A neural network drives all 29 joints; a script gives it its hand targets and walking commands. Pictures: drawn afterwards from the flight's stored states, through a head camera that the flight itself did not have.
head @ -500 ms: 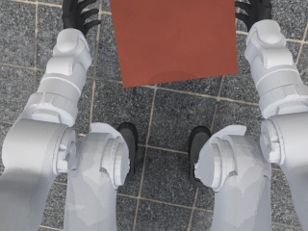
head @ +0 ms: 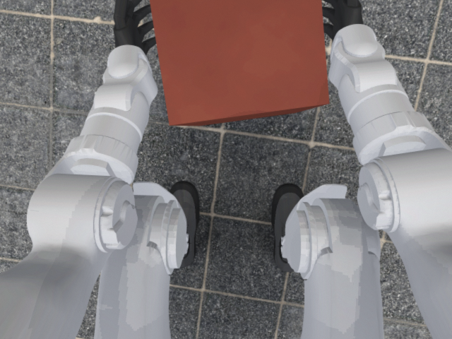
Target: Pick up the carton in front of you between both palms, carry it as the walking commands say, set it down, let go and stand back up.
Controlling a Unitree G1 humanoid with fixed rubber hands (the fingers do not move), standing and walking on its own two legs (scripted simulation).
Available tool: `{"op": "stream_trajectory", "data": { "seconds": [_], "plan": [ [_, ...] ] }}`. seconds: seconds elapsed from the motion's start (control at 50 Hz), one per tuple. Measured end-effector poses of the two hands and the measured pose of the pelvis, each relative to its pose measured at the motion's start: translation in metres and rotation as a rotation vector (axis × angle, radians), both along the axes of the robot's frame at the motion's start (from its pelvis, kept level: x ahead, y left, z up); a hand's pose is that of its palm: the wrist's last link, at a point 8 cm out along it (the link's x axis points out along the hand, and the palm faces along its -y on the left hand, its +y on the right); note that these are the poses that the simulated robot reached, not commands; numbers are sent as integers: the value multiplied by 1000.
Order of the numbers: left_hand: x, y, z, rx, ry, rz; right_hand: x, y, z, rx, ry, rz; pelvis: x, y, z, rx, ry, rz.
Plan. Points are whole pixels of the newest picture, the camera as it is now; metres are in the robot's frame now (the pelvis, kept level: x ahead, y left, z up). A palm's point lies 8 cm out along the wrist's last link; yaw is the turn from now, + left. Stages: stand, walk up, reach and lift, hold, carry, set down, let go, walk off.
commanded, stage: reach and lift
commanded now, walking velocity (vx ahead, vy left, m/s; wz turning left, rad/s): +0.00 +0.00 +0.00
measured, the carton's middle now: (239, 58) +0.51 -0.02 -0.25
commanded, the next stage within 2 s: none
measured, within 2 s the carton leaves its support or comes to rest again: leaves its support in 0.12 s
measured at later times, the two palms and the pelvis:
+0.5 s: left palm (81, 40) +0.48 +0.12 -0.01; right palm (440, 12) +0.49 -0.18 -0.01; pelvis +0.01 +0.01 +0.07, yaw -4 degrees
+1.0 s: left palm out of the picture +0.46 +0.12 +0.14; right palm out of the picture +0.45 -0.18 +0.13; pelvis +0.04 +0.01 +0.19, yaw -5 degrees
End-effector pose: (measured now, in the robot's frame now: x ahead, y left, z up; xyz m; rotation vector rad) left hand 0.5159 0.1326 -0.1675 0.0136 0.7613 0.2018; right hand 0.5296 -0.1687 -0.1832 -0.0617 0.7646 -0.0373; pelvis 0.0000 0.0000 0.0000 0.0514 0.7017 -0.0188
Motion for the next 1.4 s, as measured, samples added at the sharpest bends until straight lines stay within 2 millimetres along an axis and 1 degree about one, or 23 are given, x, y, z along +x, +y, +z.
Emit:
{"op": "stream_trajectory", "data": {
  "seconds": [0.08,0.14,0.2,0.28,0.4,0.54,0.66,0.82,0.9,1.04,1.18,1.4],
  "plan": [
    [1,-1,3,13,4,-7,-2,0,1,-7,-3,4,-2,0,-8,0,-18,-2],
    [1,-2,11,6,-10,-11,-7,-2,6,-6,-14,-6,-1,0,-12,-5,-25,-2],
    [-3,-6,32,-14,-55,1,-11,-5,26,5,-58,-18,-1,2,-11,-10,-36,-11],
    [-13,-11,66,-43,-92,9,-18,-12,70,29,-91,-60,1,5,1,-12,-41,-27],
    [-27,-17,123,-49,-81,-13,-31,-17,135,42,-77,-93,4,7,34,-7,-15,-47],
    [-35,-16,174,-37,-52,-30,-45,-15,186,31,-51,-110,9,10,78,-8,18,-69],
    [-38,-15,208,-43,-61,-46,-54,-15,221,23,-61,-128,16,11,110,-19,34,-59],
    [-41,-19,253,-57,-84,-47,-63,-19,262,52,-84,-167,25,12,143,-22,1,-68],
    [-49,-16,276,-62,-75,-44,-74,-16,282,58,-75,-173,31,11,164,-20,-25,-70],
    [-61,-12,322,-62,-68,-48,-86,-12,331,63,-69,-185,42,9,203,-29,-95,-71],
    [-65,-7,371,-57,-86,-63,-92,-6,382,53,-89,-195,55,8,239,-40,-162,-66],
    [-78,-11,439,-52,-69,-96,-116,-10,447,46,-73,-219,79,9,302,-53,-289,-77]
  ]
}}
